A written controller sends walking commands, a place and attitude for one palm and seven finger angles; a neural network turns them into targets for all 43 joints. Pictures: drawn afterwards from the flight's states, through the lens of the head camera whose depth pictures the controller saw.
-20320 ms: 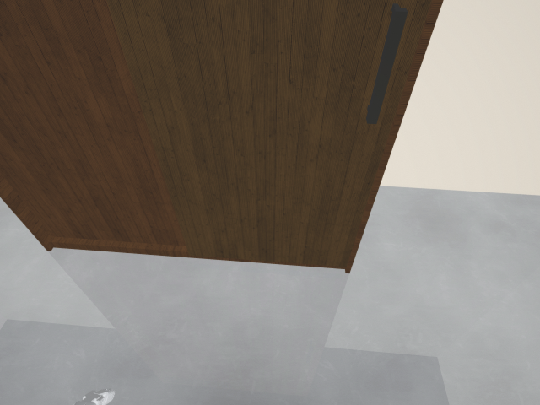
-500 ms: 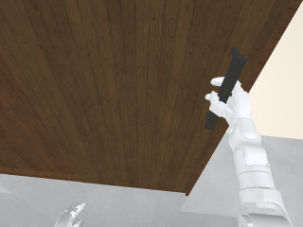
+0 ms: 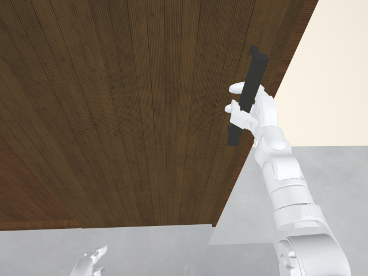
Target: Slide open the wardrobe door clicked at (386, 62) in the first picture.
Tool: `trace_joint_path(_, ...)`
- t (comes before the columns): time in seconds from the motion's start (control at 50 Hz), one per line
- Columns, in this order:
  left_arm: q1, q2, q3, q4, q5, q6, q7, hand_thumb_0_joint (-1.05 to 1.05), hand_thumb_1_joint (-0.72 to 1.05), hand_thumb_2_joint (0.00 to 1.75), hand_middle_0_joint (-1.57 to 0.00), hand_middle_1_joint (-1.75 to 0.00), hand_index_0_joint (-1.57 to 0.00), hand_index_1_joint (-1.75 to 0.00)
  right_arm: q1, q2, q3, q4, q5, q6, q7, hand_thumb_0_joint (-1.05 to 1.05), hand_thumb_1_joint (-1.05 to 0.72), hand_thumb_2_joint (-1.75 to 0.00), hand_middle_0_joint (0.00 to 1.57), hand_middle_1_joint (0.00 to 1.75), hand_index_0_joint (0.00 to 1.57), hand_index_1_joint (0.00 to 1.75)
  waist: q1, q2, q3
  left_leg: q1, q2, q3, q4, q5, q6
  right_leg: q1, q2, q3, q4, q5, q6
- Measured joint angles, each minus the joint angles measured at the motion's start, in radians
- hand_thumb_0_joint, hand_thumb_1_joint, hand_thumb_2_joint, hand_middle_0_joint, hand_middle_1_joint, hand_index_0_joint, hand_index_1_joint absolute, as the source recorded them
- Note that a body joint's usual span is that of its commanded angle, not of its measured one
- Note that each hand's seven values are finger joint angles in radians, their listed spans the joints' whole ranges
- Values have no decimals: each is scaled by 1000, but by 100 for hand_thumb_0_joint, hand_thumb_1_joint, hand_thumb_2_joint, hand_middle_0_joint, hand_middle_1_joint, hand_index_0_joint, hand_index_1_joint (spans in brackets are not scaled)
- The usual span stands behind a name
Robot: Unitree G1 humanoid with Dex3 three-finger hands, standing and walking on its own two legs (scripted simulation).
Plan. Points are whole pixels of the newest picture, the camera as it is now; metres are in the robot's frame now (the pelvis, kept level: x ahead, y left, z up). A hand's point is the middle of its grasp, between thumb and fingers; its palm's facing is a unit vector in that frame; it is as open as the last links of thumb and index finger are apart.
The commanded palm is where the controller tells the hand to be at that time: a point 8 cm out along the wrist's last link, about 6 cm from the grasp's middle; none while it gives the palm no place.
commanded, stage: tug the door sideways, standing still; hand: right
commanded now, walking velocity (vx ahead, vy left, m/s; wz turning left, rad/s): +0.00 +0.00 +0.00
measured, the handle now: (241, 101) +0.47 -0.10 +0.15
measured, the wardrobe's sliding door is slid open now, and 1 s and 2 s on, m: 0.00 0.00 0.10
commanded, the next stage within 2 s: step sideways, sliding the door along in 0.42 s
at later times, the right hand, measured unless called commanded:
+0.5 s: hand (234, 114) +0.42 -0.07 +0.15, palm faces -0.06 +1.00 -0.04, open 5.6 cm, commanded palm +0.40 -0.07 +0.16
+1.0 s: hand (232, 114) +0.42 -0.07 +0.15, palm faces +0.08 +0.99 -0.07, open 5.8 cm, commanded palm +0.40 -0.05 +0.16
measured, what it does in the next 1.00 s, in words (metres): stands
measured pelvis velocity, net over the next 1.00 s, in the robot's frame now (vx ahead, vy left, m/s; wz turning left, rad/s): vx -0.02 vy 0.04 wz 0.03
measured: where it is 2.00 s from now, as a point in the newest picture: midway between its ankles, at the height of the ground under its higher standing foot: outside the picture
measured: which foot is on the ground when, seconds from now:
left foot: down 0.00-1.00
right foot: down 0.00-1.00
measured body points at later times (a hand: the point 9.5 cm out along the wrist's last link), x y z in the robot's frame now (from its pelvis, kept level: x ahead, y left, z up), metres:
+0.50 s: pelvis -0.02 -0.02 +0.00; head +0.01 -0.01 +0.45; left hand +0.09 +0.22 -0.13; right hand +0.42 -0.13 +0.16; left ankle -0.05 +0.10 -0.74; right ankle -0.01 -0.12 -0.74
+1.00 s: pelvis -0.02 +0.04 -0.01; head +0.04 +0.05 +0.43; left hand +0.11 +0.29 -0.14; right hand +0.41 -0.12 +0.15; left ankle -0.02 +0.13 -0.73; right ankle -0.02 -0.08 -0.72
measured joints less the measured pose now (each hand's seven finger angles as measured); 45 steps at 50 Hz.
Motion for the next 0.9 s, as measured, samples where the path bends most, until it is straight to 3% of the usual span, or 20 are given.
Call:
trace_joint_path(0.22, 55, 7, 7, 54, -1, -36, -15, 1, 91, 90, -20, -30, -20, -30, -65, 0, 38, 94, 10, -68, -27, 1, -74, -83, 42, 140, 37, 140, 1, -1, 5, -37, 9, 2, 30, 0, -8, -41, 8, 3, 34, -1, -9)
trace_joint_path(0.54, 45, 4, 6, 63, -3, -82, -19, 1, 91, 90, -20, -30, -20, -30, -116, 6, 62, 170, 13, -103, -45, 1, -75, -82, 41, 140, 35, 140, 2, 8, 3, -61, 16, -6, 45, 6, -18, -65, 14, -5, 52, 0, -19)
trace_joint_path(0.62, 1, -2, -2, 47, -10, -57, 29, 1, 91, 90, -20, -30, -20, -30, -88, -45, 36, 152, -28, -151, -13, -1, -72, -81, 42, 140, 35, 140, 7, 7, 28, -66, 1, -43, 59, 9, -22, -50, -4, -41, 62, -11, -22)
trace_joint_path(0.68, -24, -14, 7, 21, -9, -51, 58, 1, 91, 90, -20, -30, -20, -30, -70, -86, 23, 120, -21, -172, -13, -3, -71, -83, 43, 140, 34, 140, 4, 7, 66, -101, -10, -67, 163, -10, -26, -36, -21, -73, 92, -32, -21)
trace_joint_path(0.76, -38, -27, 11, 11, -4, -35, 68, 1, 91, 90, -20, -30, -20, -30, -56, -114, -5, 85, -3, -165, -22, -3, -71, -85, 44, 140, 33, 140, -6, -7, 118, -144, -34, -73, 336, -132, -18, -5, -55, -81, 119, -54, -8)
trace_joint_path(0.82, -31, -25, 4, 13, -10, -19, 66, 1, 91, 90, -20, -30, -20, -30, -56, -120, -18, 67, 1, -157, -33, -2, -70, -85, 45, 140, 35, 140, -27, -23, 148, -109, -33, -50, 256, -99, -8, 9, -89, -68, 152, -74, 18)
trace_joint_path(0.86, -20, -24, 0, 14, -17, -15, 67, 1, 91, 90, -20, -30, -20, -30, -62, -124, -21, 55, 0, -151, -41, -2, -69, -85, 45, 140, 36, 140, -39, -22, 156, -66, -26, -38, 159, -8, 5, -2, -104, -51, 204, -104, 36)
trace_joint_path(0.9, -26, -14, 4, 34, -25, -11, 71, 1, 91, 90, -20, -30, -20, -30, -61, -113, -28, 36, -13, -147, -58, -1, -69, -85, 45, 140, 36, 140, -28, -39, 166, -59, -39, 1, 176, -10, 19, -36, -113, -13, 287, -143, 17)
